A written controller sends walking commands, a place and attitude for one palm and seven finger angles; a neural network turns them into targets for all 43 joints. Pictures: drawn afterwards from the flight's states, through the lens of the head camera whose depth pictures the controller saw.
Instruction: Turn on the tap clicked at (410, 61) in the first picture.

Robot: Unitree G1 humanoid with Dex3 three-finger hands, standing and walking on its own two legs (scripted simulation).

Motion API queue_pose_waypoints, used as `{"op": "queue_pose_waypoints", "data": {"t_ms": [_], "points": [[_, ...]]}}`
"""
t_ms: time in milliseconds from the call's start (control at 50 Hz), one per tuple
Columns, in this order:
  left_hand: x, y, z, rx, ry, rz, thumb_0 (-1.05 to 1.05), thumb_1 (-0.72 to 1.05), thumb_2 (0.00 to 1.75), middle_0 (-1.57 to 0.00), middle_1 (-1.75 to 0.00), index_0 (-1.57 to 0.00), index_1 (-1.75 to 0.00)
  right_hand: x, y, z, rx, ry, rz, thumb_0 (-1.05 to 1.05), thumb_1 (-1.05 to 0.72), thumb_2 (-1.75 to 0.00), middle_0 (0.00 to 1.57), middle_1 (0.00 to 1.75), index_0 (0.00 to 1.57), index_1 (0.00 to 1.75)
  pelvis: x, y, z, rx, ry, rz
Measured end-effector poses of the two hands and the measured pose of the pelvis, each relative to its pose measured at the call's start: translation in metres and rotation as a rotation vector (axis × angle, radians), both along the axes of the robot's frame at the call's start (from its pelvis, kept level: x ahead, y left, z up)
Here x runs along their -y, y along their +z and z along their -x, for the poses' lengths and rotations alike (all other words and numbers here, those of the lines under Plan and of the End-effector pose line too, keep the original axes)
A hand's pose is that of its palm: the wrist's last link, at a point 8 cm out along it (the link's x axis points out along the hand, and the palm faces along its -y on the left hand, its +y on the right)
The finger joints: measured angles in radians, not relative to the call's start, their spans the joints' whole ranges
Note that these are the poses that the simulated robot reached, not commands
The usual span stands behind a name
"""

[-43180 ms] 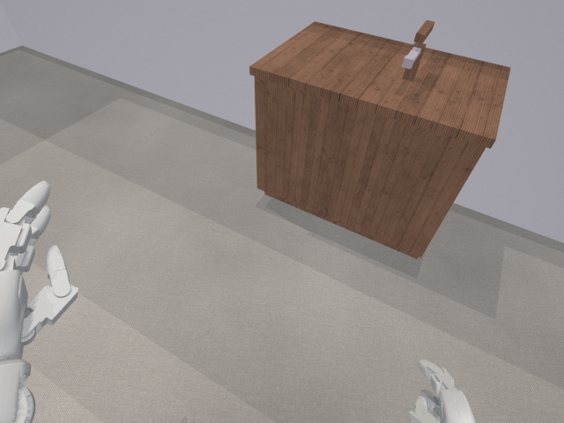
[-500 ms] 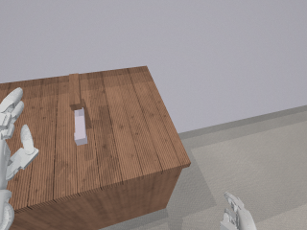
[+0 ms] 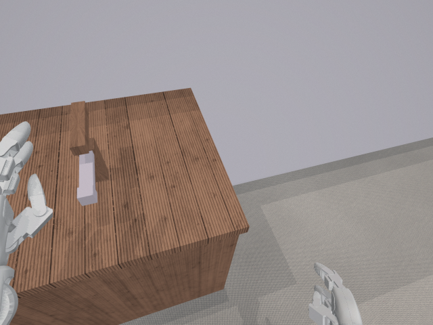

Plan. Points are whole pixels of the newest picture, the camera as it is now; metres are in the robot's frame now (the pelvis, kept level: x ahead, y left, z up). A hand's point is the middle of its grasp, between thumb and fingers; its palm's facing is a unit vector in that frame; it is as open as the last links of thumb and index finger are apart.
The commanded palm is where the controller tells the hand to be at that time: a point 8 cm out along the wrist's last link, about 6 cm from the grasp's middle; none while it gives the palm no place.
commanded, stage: shuffle to correct the standing spot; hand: left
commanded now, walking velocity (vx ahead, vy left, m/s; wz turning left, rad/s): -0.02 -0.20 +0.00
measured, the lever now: (87, 195) +0.33 +0.28 +0.03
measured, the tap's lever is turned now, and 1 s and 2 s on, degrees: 0 0 0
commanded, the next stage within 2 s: none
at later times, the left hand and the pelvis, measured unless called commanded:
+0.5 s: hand (83, 215) +0.22 +0.20 +0.16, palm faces +0.32 -0.86 -0.39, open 7.4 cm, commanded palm +0.17 +0.24 +0.17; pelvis +0.01 -0.04 -0.01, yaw +0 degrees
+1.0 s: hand (78, 219) +0.22 +0.20 +0.16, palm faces +0.33 -0.85 -0.40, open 7.4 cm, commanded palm +0.16 +0.24 +0.17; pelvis +0.00 -0.04 -0.01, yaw +1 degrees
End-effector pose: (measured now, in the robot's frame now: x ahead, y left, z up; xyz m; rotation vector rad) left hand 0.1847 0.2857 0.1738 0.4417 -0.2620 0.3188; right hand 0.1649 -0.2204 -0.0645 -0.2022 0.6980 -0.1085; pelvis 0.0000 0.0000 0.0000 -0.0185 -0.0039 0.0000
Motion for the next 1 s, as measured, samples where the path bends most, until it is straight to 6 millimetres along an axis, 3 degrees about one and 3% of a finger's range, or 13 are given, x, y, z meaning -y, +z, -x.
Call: {"op": "queue_pose_waypoints", "data": {"t_ms": [240,380,760,1000], "points": [[0.034,-0.001,-0.002,-0.037,-0.019,-0.009,0.01,0.89,0.9,-0.21,-0.3,-0.21,-0.31,0.046,-0.007,0.003,-0.023,-0.046,0.026,0.01,-0.91,-0.9,0.2,0.3,0.2,0.3,0.03,-0.005,-0.003,-0.009,-0.002,0.0],[0.042,-0.004,-0.002,-0.045,-0.02,0.0,0.01,0.89,0.9,-0.21,-0.3,-0.21,-0.31,0.063,-0.011,0.008,-0.041,-0.075,0.044,0.01,-0.91,-0.9,0.2,0.3,0.2,0.29,0.038,-0.008,-0.006,-0.012,0.005,0.0],[0.043,0.001,0.005,-0.044,-0.029,-0.029,0.01,0.89,0.9,-0.21,-0.3,-0.21,-0.31,0.048,-0.012,0.006,-0.033,-0.041,0.012,0.01,-0.91,-0.9,0.2,0.3,0.2,0.3,0.04,-0.007,-0.001,-0.013,0.006,-0.002],[0.041,0.0,0.006,-0.037,-0.01,-0.014,0.01,0.89,0.9,-0.21,-0.3,-0.21,-0.31,0.049,-0.013,0.008,-0.043,-0.042,0.017,0.01,-0.91,-0.9,0.2,0.3,0.2,0.3,0.039,-0.007,-0.001,-0.01,0.009,-0.001]]}}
